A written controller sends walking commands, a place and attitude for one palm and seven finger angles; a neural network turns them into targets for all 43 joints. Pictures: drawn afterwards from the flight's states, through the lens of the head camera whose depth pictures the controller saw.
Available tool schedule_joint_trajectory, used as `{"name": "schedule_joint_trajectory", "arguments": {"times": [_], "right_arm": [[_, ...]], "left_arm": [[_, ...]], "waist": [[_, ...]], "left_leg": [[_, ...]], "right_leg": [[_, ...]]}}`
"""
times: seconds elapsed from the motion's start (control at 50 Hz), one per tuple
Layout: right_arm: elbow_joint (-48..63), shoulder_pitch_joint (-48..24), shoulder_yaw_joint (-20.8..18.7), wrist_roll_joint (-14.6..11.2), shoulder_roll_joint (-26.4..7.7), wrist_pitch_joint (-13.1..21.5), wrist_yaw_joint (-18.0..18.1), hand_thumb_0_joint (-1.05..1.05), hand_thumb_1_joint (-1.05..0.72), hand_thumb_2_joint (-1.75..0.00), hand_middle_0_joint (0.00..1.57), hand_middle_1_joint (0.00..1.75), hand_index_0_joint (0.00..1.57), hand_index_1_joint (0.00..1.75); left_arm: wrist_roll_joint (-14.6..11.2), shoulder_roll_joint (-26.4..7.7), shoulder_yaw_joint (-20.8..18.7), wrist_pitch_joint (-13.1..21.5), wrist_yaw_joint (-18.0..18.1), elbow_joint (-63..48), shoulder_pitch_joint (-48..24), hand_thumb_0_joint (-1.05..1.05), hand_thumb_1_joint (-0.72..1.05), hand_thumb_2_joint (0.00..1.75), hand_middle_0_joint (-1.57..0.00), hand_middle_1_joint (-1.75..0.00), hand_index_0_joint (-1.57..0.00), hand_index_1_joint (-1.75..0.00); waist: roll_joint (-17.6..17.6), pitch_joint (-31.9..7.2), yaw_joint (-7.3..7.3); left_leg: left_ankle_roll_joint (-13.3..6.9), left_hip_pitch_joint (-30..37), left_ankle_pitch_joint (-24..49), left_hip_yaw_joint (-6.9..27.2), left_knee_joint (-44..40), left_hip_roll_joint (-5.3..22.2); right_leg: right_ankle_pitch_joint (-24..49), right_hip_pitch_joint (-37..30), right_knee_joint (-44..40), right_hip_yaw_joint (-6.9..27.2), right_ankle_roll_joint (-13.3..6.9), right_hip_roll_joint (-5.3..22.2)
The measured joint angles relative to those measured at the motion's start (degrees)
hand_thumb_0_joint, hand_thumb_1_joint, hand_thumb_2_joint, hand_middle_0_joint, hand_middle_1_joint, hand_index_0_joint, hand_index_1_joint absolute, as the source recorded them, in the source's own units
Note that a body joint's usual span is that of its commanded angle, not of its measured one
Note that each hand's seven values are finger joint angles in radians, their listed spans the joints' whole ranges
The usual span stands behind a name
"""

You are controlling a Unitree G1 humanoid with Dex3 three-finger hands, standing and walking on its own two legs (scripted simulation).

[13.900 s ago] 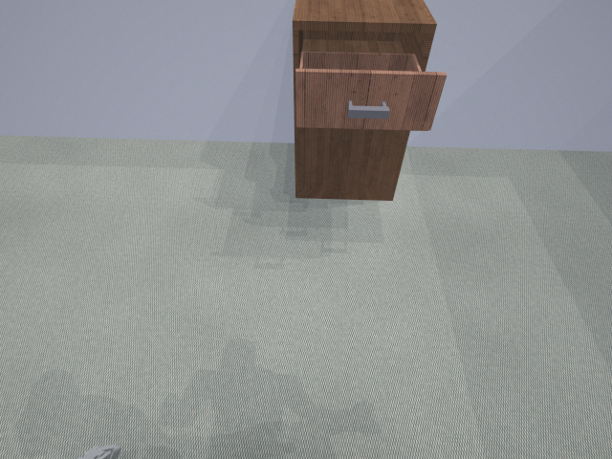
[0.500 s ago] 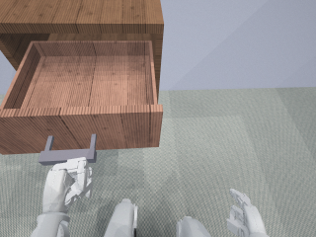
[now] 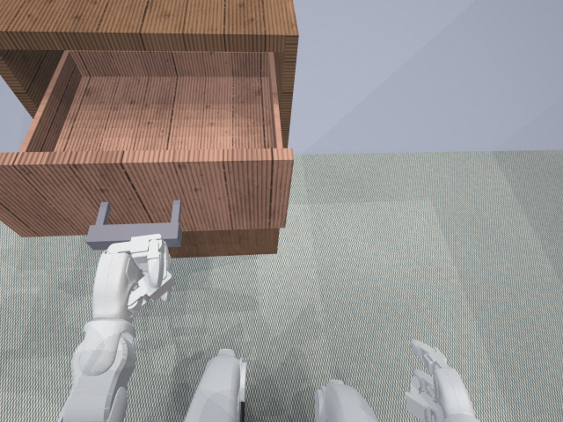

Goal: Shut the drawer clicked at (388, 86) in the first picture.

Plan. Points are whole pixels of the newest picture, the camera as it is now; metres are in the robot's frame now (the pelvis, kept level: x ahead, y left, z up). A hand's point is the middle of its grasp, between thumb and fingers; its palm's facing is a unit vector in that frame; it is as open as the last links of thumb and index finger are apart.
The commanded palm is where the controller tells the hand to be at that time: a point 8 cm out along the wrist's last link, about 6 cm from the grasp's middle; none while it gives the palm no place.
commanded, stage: push the drawer shut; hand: left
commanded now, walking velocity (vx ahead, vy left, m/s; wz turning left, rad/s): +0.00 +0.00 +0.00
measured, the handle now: (138, 222) +0.37 +0.23 +0.03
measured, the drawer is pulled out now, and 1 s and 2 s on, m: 0.22 0.10 0.00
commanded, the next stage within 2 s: none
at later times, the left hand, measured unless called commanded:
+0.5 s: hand (174, 238) +0.35 +0.17 +0.03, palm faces +0.09 -0.99 -0.04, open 3.0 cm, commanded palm +0.35 +0.22 +0.04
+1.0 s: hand (177, 198) +0.42 +0.18 +0.03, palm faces +0.11 -0.99 -0.05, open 3.0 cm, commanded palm +0.41 +0.23 +0.04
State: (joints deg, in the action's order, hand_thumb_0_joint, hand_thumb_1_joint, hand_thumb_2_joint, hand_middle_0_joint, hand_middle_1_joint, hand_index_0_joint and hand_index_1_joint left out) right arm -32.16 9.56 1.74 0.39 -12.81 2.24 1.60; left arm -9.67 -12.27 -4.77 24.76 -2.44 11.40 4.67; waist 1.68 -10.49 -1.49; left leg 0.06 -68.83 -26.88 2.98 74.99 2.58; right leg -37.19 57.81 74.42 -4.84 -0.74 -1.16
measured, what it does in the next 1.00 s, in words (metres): stands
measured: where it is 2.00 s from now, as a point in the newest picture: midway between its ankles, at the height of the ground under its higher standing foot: outside the picture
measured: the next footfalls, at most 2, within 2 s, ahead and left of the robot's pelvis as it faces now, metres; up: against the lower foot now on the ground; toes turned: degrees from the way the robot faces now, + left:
none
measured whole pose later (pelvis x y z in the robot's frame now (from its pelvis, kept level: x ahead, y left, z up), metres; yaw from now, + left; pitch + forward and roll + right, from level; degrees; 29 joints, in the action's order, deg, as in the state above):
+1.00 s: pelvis -0.01 +0.00 +0.00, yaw -1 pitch +23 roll -3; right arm -37.3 13.3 1.1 0.7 -14.1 -1.5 1.6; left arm -7.2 -17.4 -14.3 29.1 -3.0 44.9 -27.8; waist 1.3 -9.1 -4.9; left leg 0.1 -71.3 -25.5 2.2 74.2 3.1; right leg -35.9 61.2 74.5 -3.9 -0.8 -1.6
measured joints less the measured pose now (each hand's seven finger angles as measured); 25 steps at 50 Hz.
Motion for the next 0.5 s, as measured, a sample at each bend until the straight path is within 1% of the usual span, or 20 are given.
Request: {"name": "schedule_joint_trajectory", "arguments": {"times": [0.12, 0.34, 0.5], "right_arm": [[-0.5, 0.7, -0.1, 0.0, -0.4, -0.7, -0.2, 0.01, -0.9, -0.9, 0.21, 0.3, 0.21, 0.3], [-1.8, 1.8, -0.6, 0.1, -0.9, -1.7, -0.5, 0.01, -0.9, -0.9, 0.21, 0.3, 0.21, 0.3], [-2.7, 1.9, -0.3, 0.2, -0.9, -2.1, -0.3, 0.01, -0.9, -0.9, 0.21, 0.3, 0.21, 0.3]], "left_arm": [[0.4, -0.2, -0.7, 1.1, 0.2, 4.0, -3.9, -0.04, 0.79, 0.92, -1.4, -1.6, -1.4, -1.6], [1.4, 0.0, -0.9, 1.2, 2.4, 9.2, -9.9, -0.02, 0.81, 0.93, -1.4, -1.6, -1.4, -1.6], [2.0, -0.7, -2.3, 2.4, 2.6, 15.5, -16.0, -0.02, 0.81, 0.95, -1.4, -1.6, -1.4, -1.6]], "waist": [[-0.3, 0.3, -0.41], [-0.2, 0.8, -0.89], [-0.4, 1.0, -1.38]], "left_leg": [[-0.2, 0.1, 0.2, -0.2, -0.2, 0.0], [-0.6, 0.2, 1.0, -0.9, -1.2, -0.2], [-0.5, -0.4, 1.3, -0.9, -1.1, -0.3]], "right_leg": [[0.3, 0.0, -0.2, 0.2, 0.2, 0.1], [1.1, 0.2, -0.8, 0.8, 0.6, 0.4], [1.2, 1.0, -0.4, 0.8, 0.5, 0.4]]}}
